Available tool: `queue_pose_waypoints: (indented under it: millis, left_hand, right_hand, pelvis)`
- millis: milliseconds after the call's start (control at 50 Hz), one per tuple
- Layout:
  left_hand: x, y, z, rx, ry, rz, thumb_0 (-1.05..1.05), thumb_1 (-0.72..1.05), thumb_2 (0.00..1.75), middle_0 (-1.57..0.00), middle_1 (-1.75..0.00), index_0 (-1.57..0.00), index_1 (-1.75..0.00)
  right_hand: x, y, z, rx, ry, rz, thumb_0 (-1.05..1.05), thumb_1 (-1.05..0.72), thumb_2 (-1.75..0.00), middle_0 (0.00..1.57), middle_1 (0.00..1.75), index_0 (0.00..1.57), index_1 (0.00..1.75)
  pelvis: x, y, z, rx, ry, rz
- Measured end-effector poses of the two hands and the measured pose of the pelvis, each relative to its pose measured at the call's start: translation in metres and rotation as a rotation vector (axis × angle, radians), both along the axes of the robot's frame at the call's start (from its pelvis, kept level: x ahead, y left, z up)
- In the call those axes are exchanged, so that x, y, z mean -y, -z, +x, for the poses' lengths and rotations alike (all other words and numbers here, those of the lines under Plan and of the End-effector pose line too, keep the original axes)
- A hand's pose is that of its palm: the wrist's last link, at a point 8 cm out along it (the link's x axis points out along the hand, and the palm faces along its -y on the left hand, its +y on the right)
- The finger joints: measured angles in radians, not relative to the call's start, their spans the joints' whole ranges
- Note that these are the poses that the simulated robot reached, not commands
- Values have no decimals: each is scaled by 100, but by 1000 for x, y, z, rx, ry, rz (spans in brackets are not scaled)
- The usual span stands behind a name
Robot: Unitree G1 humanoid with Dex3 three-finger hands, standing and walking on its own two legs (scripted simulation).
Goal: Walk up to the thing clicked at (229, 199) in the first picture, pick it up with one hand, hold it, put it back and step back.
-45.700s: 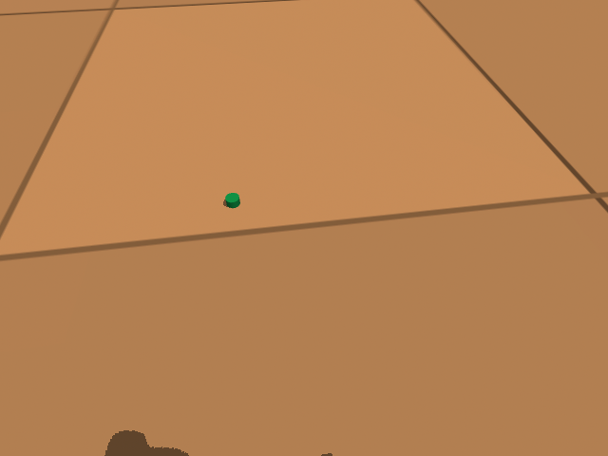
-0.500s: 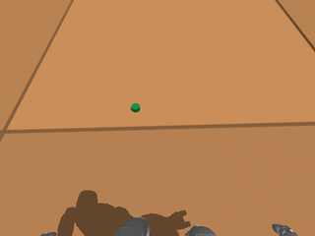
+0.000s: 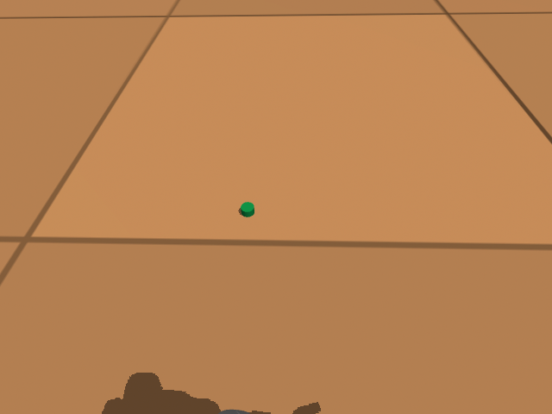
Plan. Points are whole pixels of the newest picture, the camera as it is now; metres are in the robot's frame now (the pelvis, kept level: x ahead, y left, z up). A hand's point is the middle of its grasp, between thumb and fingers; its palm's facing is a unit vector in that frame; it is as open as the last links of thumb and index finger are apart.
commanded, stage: step back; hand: left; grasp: from above
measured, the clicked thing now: (247, 209) +1.11 +0.21 -0.75
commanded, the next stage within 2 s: stand in 0.54 s
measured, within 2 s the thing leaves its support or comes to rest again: neither
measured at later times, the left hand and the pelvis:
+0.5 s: hand (117, 411) +0.15 +0.29 -0.15, palm faces +0.01 -0.93 -0.36, open 7.4 cm; pelvis +0.05 +0.02 +0.00, yaw +0 degrees
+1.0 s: hand out of the picture +0.13 +0.27 -0.14, palm faces -0.02 -0.94 -0.33, open 7.4 cm; pelvis +0.03 +0.02 +0.01, yaw +0 degrees
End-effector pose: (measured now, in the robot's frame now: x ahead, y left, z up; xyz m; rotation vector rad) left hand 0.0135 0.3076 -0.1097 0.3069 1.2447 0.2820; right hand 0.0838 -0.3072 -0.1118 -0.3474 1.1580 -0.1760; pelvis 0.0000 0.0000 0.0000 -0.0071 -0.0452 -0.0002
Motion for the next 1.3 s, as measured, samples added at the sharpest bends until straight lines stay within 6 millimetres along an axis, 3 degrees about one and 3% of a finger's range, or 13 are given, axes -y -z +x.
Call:
queue_pose_waypoints:
  millis: [100, 240, 520, 660, 820, 1160, 1300]
  left_hand:
    - [-19, 7, 6, -8, -16, -5, 1, 90, 89, -21, -30, -20, -30]
    - [-35, 16, 44, -14, 16, -15, 1, 90, 89, -21, -30, -20, -30]
    - [-21, 1, 132, 97, 76, -13, 1, 90, 89, -21, -30, -20, -30]
    - [-12, -3, 154, 119, 93, -31, 1, 90, 89, -21, -30, -20, -30]
    - [-4, -4, 143, 94, 105, -50, 1, 90, 89, -21, -30, -20, -30]
    - [-8, -3, 75, -18, 60, -42, 1, 90, 89, -21, -30, -20, -30]
    - [-8, -2, 60, -51, 53, -37, 1, 90, 89, -21, -30, -20, -30]
  right_hand:
    - [-7, 0, 4, -29, -12, -29, 0, -91, -90, 21, 30, 20, 30]
    - [-32, -1, 13, -9, 13, -14, 0, -90, -90, 21, 30, 20, 30]
    - [-42, 6, 55, 5, 49, 35, 0, -90, -90, 21, 30, 20, 30]
    - [-41, -3, 66, 20, 42, 22, 0, -90, -90, 21, 30, 20, 30]
    - [-34, -11, 61, 24, 46, 13, 0, -90, -90, 21, 30, 20, 30]
    - [-30, -4, 15, -63, 44, 30, 0, -90, -90, 21, 30, 20, 30]
    - [-29, 0, 3, -96, 49, 35, 0, -90, -90, 21, 30, 20, 30]
  pelvis:
    - [-15, 4, 8, -4, -35, 0]
    - [-26, 6, 22, -11, -3, 15]
    - [-25, 1, 53, -12, 5, 5]
    - [-25, -5, 55, -5, 8, 9]
    - [-22, -11, 46, 7, 8, 7]
    - [-17, -14, 26, 2, 0, 6]
    - [-16, -13, 25, -3, 0, 6]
